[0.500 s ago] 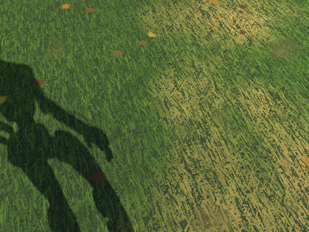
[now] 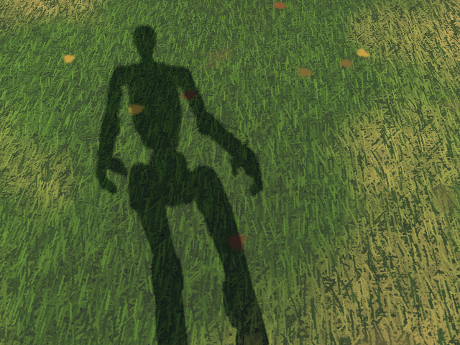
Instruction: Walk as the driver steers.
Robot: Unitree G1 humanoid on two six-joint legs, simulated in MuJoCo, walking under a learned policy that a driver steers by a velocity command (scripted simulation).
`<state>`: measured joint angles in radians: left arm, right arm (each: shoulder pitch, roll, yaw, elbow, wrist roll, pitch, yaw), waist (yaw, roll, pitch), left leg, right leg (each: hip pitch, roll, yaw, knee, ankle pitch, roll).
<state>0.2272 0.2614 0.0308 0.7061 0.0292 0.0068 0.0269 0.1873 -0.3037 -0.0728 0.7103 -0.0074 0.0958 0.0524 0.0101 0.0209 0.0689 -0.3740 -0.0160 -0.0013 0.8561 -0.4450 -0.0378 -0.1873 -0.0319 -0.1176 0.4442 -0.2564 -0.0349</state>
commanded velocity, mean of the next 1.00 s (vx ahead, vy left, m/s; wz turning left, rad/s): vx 0.07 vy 0.00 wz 0.16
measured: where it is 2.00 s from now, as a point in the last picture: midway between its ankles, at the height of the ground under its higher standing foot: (212, 319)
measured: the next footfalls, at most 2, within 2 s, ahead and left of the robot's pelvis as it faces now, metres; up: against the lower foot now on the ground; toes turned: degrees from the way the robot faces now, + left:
left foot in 0.10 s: +0.02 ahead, +0.11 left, +0.00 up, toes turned +5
right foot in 0.52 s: +0.03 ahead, -0.08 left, +0.00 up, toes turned +8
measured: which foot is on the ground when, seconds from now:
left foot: up 0.00-0.08, down 0.10-1.00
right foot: down 0.00-0.10, up 0.12-0.50, down 0.52-1.00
